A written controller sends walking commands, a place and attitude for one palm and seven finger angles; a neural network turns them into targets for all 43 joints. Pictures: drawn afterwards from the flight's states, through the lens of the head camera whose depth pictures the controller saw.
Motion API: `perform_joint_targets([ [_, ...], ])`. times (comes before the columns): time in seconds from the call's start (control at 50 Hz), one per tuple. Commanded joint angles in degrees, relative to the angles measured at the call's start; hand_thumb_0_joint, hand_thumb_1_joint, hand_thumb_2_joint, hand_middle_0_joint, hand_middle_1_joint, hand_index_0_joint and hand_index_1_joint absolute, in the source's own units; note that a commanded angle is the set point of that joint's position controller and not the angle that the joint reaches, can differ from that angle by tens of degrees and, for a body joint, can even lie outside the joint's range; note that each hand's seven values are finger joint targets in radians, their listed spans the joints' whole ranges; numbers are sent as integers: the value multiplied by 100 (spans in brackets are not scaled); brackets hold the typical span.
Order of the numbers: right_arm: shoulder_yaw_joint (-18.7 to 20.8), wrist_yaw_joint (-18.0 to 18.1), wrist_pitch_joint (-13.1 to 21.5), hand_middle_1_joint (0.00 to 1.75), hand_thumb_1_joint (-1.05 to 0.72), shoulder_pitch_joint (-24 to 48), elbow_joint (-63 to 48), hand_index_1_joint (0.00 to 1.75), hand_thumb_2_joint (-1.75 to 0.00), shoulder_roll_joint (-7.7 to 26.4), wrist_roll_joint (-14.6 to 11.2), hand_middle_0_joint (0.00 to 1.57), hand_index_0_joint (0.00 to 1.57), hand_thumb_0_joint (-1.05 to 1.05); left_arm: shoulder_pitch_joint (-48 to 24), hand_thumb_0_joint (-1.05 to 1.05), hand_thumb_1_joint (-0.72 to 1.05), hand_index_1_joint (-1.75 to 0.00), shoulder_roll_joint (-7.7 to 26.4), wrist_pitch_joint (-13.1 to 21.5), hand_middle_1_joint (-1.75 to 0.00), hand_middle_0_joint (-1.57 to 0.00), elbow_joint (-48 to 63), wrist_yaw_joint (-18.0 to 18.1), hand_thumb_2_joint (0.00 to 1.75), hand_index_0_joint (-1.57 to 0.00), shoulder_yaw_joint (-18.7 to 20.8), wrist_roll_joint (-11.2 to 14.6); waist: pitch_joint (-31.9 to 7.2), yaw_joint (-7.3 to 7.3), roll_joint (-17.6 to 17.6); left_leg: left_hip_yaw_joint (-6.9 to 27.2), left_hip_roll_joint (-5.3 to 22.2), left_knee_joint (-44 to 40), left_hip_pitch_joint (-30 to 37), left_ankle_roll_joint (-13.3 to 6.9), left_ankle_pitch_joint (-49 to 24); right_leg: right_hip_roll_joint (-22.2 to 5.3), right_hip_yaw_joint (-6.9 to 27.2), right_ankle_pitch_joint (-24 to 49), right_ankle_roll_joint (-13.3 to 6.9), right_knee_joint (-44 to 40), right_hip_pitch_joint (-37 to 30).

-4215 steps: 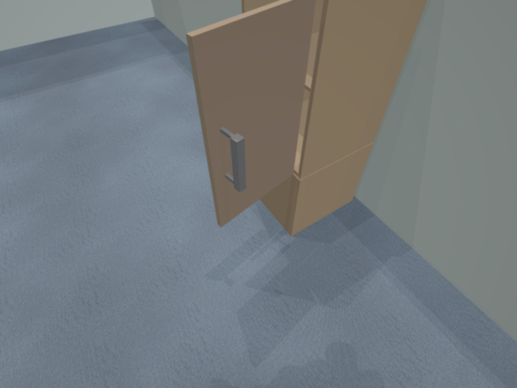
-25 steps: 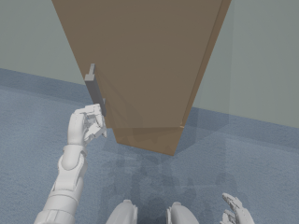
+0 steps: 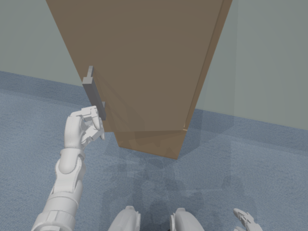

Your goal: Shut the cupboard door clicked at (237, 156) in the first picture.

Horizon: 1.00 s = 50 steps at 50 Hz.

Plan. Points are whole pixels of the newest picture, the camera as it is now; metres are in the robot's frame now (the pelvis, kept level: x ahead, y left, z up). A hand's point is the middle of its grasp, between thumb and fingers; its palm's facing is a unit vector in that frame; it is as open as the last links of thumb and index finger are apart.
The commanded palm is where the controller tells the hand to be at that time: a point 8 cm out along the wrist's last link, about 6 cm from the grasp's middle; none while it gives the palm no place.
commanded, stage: push the door shut along its arc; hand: left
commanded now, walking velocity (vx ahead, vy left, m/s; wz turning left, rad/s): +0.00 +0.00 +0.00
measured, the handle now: (97, 95) +0.48 +0.18 +0.03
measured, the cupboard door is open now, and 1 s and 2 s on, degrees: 15 1 0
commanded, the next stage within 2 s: pull the fist back off the door in 1.26 s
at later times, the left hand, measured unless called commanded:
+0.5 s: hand (103, 112) +0.41 +0.15 +0.04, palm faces -0.06 -1.00 -0.04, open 3.1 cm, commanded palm +0.41 +0.20 +0.04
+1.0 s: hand (109, 95) +0.47 +0.15 +0.04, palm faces -0.18 -0.98 -0.04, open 3.2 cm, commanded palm +0.48 +0.17 +0.04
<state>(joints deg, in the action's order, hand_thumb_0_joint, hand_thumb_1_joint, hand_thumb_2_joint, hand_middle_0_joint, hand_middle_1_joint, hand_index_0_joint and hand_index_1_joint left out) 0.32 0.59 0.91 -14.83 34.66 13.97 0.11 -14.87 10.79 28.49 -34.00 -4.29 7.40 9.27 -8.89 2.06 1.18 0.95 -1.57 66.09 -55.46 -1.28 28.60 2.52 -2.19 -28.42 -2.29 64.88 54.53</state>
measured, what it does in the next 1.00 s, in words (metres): stands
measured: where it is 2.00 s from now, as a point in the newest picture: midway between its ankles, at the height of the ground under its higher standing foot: outside the picture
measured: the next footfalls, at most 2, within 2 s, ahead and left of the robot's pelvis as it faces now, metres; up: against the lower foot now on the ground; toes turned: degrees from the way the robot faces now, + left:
none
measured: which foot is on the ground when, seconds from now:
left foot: down 0.00-1.00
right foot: down 0.00-1.00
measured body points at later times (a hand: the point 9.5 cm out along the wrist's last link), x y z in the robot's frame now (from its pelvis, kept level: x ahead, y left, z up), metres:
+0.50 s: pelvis -0.01 +0.00 -0.01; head +0.09 +0.01 +0.43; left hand +0.41 +0.21 +0.05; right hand +0.10 -0.25 -0.13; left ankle +0.03 +0.10 -0.65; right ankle +0.03 -0.10 -0.65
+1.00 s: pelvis -0.02 +0.01 -0.03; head +0.11 +0.03 +0.41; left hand +0.48 +0.20 +0.04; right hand +0.02 -0.26 -0.14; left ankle +0.03 +0.10 -0.65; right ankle +0.03 -0.10 -0.65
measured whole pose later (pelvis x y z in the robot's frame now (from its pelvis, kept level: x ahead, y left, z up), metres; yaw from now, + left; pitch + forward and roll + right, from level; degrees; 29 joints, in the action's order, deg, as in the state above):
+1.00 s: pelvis -0.02 +0.01 -0.03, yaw +0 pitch +24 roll -3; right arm -0.7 0.0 0.7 -19.1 37.9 15.6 0.0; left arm -51.5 22.7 26.4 -66.6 -15.7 10.7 7.9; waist -8.5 8.3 2.1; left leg 2.6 -1.9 72.8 -68.2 -2.1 28.3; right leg 2.1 -4.2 -27.7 -1.6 69.3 65.7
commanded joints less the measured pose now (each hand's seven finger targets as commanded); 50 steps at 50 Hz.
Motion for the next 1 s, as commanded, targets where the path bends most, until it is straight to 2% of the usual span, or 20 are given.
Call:
perform_joint_targets([
  [0.0,254,98,277,30,-90,-17,-705,30,-90,754,-7,20,20,0,-1727,0,90,-150,849,441,-150,-130,1221,-7,90,-130,373,62,-2107,21,50,35,67,-800,997,-21,-1122,-157,340,1360,79,-896,-1343],
  [0.06,249,77,265,30,-90,-35,-715,30,-90,752,-13,20,20,0,-1775,0,90,-150,677,387,-150,-130,1190,-51,90,-130,163,41,-2086,79,24,59,80,-830,1090,-13,-1181,-149,286,1427,80,-892,-1298],
  [0.16,226,116,236,30,-90,-82,-615,30,-90,784,-36,20,20,0,-2566,0,90,-150,813,292,-150,-130,734,-172,90,-130,175,10,-1795,280,-27,117,97,-792,982,-19,-920,-138,275,1141,92,-936,-981],
  [0.18,219,138,244,30,-90,-130,-605,30,-90,806,-46,20,20,0,-2748,0,90,-150,991,299,-150,-130,665,-188,90,-130,339,40,-1794,281,-84,139,87,-773,919,-35,-903,-123,289,1102,82,-932,-999],
  [0.3,232,113,258,30,-90,-261,-531,30,-90,846,-40,20,20,0,-3204,0,90,-150,1060,320,-150,-130,183,-385,90,-130,364,7,-2357,271,153,199,106,-703,1226,18,-1274,-122,231,1411,55,-732,-896],
  [0.32,240,97,250,30,-90,-298,-520,30,-90,834,-46,20,20,0,-3285,0,90,-150,939,289,-150,-130,57,-430,90,-130,272,14,-2291,323,161,191,111,-700,1232,21,-1289,-120,220,1429,63,-748,-837],
  [0.38,244,78,209,30,-90,-432,-538,30,-90,885,-51,20,20,0,-3432,0,90,-150,1135,231,-150,-130,-152,-524,90,-130,423,28,-2300,330,49,197,97,-670,1070,-11,-1323,-97,234,1489,53,-731,-922],
  [0.44,261,71,170,30,-90,-502,-443,30,-90,870,-71,20,20,0,-3918,0,90,-150,982,222,-150,-130,-384,-655,90,-130,227,6,-2162,491,58,184,109,-639,1055,-22,-1208,-117,265,1401,80,-799,-759],
  [0.48,260,97,158,30,-90,-586,-408,30,-90,925,-70,20,20,0,-4269,0,90,-150,1186,254,-150,-130,-530,-720,90,-130,346,14,-2109,554,-71,226,105,-618,962,-50,-1071,-103,256,1219,67,-800,-679],
  [0.54,258,104,142,30,-90,-632,-291,30,-90,935,-81,20,20,0,-4774,0,90,-150,1116,283,-150,-130,-956,-846,90,-130,215,-23,-2010,662,87,270,107,-613,984,-49,-832,-112,255,918,57,-832,-381],
  [0.58,271,112,152,30,-90,-743,-270,30,-90,994,-63,20,20,0,-5026,0,90,-150,1420,334,-150,-130,-1002,-903,90,-130,405,-29,-2266,630,211,317,101,-572,1044,-52,-897,-103,244,903,27,-756,-374],
  [0.6,270,97,144,30,-90,-729,-261,30,-90,984,-75,20,20,0,-5033,0,90,-150,1257,325,-150,-130,-1139,-963,90,-130,243,-54,-2338,647,331,333,108,-577,1167,-37,-937,-109,221,900,20,-735,-253],
  [0.62,270,91,139,30,-90,-757,-216,30,-90,982,-73,20,20,0,-5216,0,90,-150,1147,295,-150,-130,-1277,-1007,90,-130,145,-32,-2240,767,228,344,120,-549,1133,-55,-875,-104,219,854,39,-775,-158],
  [0.64,273,95,129,30,-90,-798,-188,30,-90,1020,-74,20,20,0,-5342,0,90,-150,1288,288,-150,-130,-1389,-1038,90,-130,202,-64,-2201,775,167,377,133,-552,1062,-51,-767,-100,212,746,32,-763,-112],
  [0.68,250,94,149,30,-90,-857,-193,30,-90,1027,-68,20,20,0,-5696,0,90,-150,1191,262,-150,-130,-1561,-1094,90,-130,77,-38,-2103,895,289,400,105,-518,975,-84,-646,-85,205,626,18,-751,65],
  [0.72,255,86,143,30,-90,-897,-137,30,-90,1093,-61,20,20,0,-5876,0,90,-150,1432,240,-150,-130,-1714,-1120,90,-130,211,-82,-2236,905,352,431,123,-474,948,-75,-524,-88,214,502,13,-713,171],
  [0.8,257,69,151,30,-90,-1006,-108,30,-90,1143,-49,20,20,0,-6158,0,90,-150,1525,207,-150,-130,-1849,-1244,90,-130,221,-97,-2518,970,513,496,150,-403,1128,-65,-746,-76,173,620,-7,-606,337],
  [0.92,237,28,143,30,-90,-1149,-39,30,-90,1189,-13,20,20,0,-6814,0,90,-150,1562,109,-150,-130,-1951,-1263,90,-130,158,-142,-2530,1146,736,625,186,-357,1265,-46,-770,-58,98,602,-19,-516,709],
  [0.94,242,26,129,30,-90,-1196,-23,30,-90,1219,-4,20,20,0,-6832,0,90,-150,1774,109,-150,-130,-1976,-1236,90,-130,322,-185,-2590,1095,663,663,197,-356,1264,-33,-796,-53,89,607,-28,-483,668],
  [0.98,237,4,147,30,-90,-1240,-39,30,-90,1195,13,20,20,0,-7081,0,90,-150,1616,112,-150,-130,-1894,-1242,90,-130,163,-206,-2697,1182,825,674,190,-306,1376,-45,-936,-46,69,679,-36,-450,770],
])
